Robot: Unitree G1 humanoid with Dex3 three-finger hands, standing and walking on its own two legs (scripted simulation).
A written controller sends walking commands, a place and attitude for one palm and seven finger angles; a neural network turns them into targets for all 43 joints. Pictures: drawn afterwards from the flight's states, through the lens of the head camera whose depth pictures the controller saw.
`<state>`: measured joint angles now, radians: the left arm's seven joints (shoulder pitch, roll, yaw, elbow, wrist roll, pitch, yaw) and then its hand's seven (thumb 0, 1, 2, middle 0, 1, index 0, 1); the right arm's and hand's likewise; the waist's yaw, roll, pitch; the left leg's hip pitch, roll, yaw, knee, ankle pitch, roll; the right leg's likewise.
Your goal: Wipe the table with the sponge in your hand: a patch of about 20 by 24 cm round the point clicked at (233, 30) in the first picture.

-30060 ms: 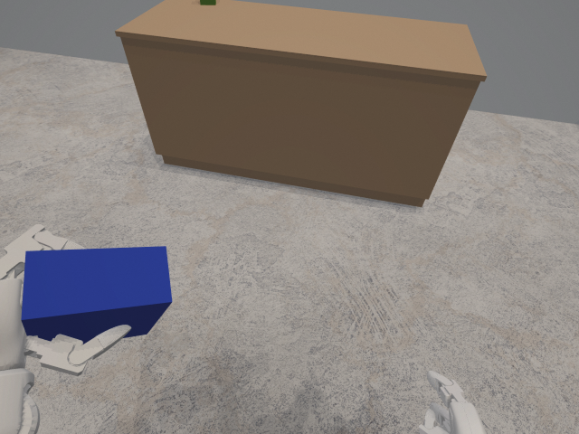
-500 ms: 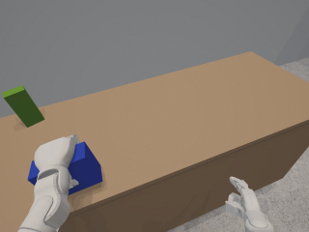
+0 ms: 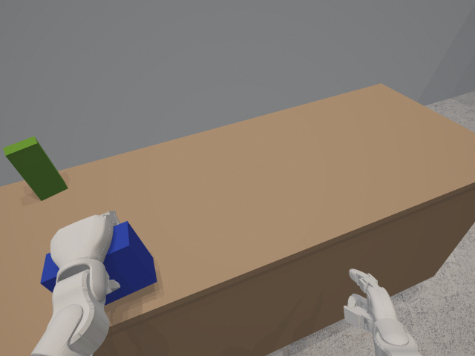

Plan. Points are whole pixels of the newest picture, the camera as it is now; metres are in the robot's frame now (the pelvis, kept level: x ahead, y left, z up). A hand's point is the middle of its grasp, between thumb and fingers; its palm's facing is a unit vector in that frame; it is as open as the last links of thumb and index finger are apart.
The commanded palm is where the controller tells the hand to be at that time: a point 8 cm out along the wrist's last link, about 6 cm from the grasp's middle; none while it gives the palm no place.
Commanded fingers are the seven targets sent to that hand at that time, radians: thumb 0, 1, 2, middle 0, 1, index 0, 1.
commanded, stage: move the sponge above the wiping area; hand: left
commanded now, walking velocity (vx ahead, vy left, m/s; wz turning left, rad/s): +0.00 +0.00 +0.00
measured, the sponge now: (109, 274) +0.23 +0.28 +0.02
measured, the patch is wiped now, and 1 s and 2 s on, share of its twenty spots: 0.00 0.00 0.10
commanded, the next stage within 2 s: lower the sponge onto the table in 0.44 s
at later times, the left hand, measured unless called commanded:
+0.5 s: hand (100, 256) +0.23 +0.28 +0.07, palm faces +0.02 -0.11 -0.99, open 10.0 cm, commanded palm +0.20 +0.28 +0.14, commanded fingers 0.00 0.10 1.30 -1.20 -1.60 -1.20 -1.60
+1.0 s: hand (105, 257) +0.23 +0.28 +0.07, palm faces +0.01 -0.12 -0.99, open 10.0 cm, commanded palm +0.20 +0.27 +0.13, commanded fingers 0.00 0.10 1.30 -1.20 -1.60 -1.20 -1.60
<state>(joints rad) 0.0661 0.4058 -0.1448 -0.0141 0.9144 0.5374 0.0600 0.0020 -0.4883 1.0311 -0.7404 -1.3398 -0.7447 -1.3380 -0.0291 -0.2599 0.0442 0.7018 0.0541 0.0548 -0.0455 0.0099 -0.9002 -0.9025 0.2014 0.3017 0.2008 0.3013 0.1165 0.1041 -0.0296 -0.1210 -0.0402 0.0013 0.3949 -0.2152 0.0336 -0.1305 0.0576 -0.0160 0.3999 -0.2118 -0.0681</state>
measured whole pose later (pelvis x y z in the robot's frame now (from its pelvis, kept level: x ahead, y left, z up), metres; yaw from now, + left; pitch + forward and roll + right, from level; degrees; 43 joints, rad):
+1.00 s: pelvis +0.00 +0.00 +0.00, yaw +0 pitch -3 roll +0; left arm 0.05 0.40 -0.14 0.01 0.92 0.52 0.06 0.00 -0.49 1.03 -0.74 -1.34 -0.74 -1.34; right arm -0.03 -0.25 0.05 0.70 0.06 0.04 -0.05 0.01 -0.90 -0.90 0.20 0.30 0.20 0.30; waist 0.11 0.11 -0.03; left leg -0.12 -0.04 0.00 0.39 -0.21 0.03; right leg -0.13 0.06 -0.02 0.39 -0.20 -0.07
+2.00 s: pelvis +0.01 +0.00 +0.00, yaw +0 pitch +0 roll +0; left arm 0.04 0.37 -0.14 0.17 0.94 0.45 0.15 0.00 -0.49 1.03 -0.74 -1.34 -0.74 -1.34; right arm 0.02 -0.26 0.02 0.71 0.06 0.04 -0.06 0.01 -0.90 -0.90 0.20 0.30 0.20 0.30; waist 0.10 0.08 -0.06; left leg -0.20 -0.03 -0.01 0.45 -0.25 0.03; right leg -0.20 0.07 -0.02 0.44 -0.24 -0.07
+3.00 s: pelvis -0.01 +0.00 -0.01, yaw +1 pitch +7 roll +0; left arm -0.40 0.49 -0.02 0.76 0.97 0.26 0.20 0.01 -0.49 1.04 -0.74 -1.34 -0.75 -1.34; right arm 0.15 -0.28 0.00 0.71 0.09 0.06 -0.07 0.01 -0.90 -0.90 0.20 0.30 0.20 0.30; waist 0.02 0.06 -0.10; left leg -0.44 -0.03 -0.02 0.57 -0.26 0.03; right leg -0.43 0.07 -0.04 0.54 -0.23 -0.07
